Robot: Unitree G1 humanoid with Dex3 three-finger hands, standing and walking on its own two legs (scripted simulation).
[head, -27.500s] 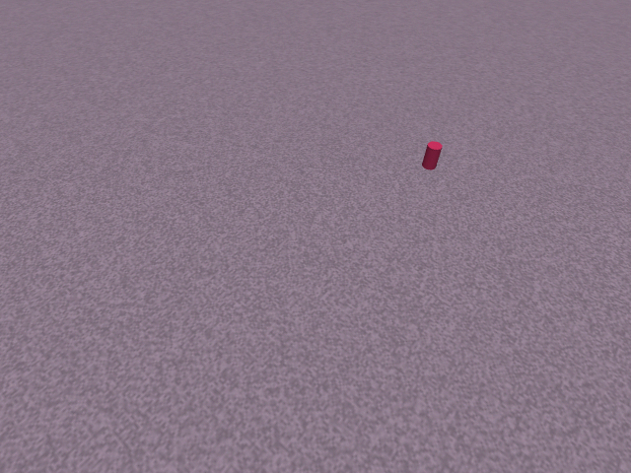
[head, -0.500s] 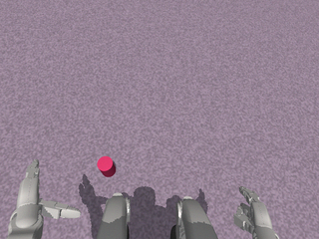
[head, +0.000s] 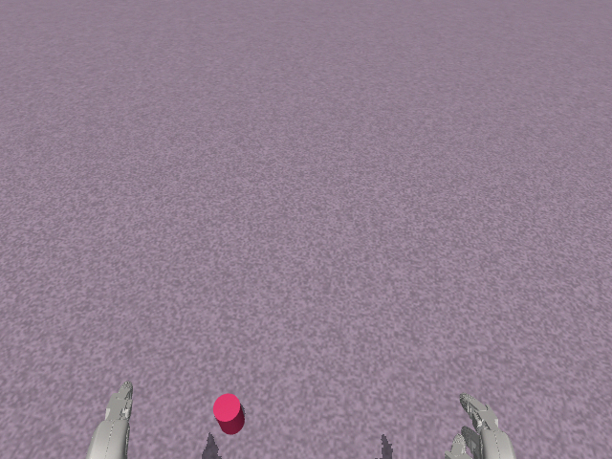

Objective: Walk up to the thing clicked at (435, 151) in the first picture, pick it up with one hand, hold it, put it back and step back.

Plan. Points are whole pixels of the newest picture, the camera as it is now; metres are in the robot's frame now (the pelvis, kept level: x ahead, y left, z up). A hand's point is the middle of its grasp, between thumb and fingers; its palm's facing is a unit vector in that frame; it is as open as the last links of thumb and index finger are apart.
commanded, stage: home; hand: left
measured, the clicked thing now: (229, 414) +0.40 +0.20 -0.65
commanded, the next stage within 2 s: stand in 1.64 s
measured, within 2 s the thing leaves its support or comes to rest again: neither
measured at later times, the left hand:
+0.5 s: hand out of the picture +0.17 +0.16 -0.05, palm faces +0.11 -0.95 -0.28, open 17.6 cm
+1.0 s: hand out of the picture +0.15 +0.16 -0.05, palm faces +0.11 -0.95 -0.28, open 17.4 cm
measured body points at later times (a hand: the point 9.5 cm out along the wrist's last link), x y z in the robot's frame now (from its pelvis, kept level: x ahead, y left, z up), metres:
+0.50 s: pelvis +0.00 -0.02 +0.01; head +0.01 -0.01 +0.46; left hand +0.16 +0.21 -0.03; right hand +0.16 -0.26 -0.06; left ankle +0.01 +0.12 -0.68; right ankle -0.01 -0.15 -0.68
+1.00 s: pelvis -0.02 -0.02 +0.01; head +0.00 -0.02 +0.46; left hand +0.14 +0.21 -0.03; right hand +0.15 -0.25 -0.06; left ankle +0.01 +0.12 -0.68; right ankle -0.01 -0.15 -0.68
